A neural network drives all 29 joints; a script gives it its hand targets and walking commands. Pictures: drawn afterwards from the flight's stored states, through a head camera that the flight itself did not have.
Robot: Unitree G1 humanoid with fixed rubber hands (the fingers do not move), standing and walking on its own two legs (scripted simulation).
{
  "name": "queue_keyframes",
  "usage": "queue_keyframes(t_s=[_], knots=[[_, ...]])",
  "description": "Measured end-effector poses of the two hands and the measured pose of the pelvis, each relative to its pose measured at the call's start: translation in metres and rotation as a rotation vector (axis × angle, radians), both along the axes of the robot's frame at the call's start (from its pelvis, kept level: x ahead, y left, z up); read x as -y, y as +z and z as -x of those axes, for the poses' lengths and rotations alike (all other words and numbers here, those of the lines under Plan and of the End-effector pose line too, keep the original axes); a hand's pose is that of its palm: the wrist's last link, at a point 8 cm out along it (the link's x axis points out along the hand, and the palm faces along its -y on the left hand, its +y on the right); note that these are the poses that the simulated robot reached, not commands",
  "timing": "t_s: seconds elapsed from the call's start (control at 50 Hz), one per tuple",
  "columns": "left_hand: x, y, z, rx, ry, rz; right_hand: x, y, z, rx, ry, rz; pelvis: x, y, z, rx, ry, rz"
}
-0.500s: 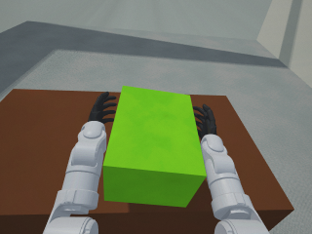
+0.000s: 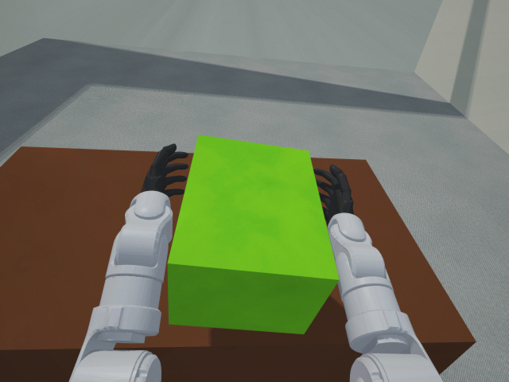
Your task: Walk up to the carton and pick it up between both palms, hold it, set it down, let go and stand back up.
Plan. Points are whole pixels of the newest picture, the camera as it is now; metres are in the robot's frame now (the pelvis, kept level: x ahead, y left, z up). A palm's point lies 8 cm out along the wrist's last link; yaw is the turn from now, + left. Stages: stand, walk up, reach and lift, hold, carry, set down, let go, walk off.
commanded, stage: reach and lift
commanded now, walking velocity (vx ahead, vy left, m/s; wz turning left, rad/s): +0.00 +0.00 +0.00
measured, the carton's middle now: (247, 227) +0.34 +0.02 +0.12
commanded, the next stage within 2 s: hold in 0.30 s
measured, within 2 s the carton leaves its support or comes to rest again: neither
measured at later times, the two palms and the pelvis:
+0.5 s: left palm (151, 190) +0.34 +0.16 +0.18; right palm (339, 208) +0.35 -0.13 +0.16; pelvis +0.00 +0.00 +0.00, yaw +0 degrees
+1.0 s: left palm (147, 189) +0.33 +0.16 +0.19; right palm (342, 204) +0.34 -0.13 +0.17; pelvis -0.01 +0.00 +0.00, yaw +0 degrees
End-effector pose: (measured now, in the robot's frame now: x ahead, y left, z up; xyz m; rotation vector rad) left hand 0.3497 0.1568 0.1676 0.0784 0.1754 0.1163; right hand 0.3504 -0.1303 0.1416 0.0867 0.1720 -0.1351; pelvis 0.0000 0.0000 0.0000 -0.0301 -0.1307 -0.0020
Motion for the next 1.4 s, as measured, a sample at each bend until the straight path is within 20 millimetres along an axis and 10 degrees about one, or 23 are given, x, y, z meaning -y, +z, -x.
queue_keyframes(t_s=[1.4], knots=[[-0.007, 0.026, 0.021, 0.019, 0.022, -0.021, -0.006, 0.034, 0.010, 0.038, 0.032, 0.005, 0.001, -0.001, 0.010, 0.042, 0.002, -0.002]])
